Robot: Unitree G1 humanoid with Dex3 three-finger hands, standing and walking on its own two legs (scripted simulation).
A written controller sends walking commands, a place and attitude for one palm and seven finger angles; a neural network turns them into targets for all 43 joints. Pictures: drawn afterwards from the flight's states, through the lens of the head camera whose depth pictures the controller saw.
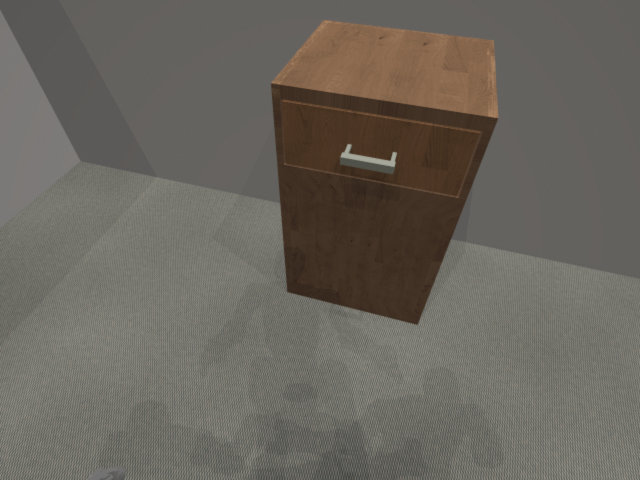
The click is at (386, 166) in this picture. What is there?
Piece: drawer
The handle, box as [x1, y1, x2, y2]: [340, 144, 396, 173]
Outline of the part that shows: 340,156 340,164 392,173 396,153 392,153 390,161 355,155 349,153 351,145 348,144 345,151 342,152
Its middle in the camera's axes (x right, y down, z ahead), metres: +0.11 -0.19 +0.92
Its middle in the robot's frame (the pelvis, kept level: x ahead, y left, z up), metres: +0.82 -0.07 -0.06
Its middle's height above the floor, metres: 0.71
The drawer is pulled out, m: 0.00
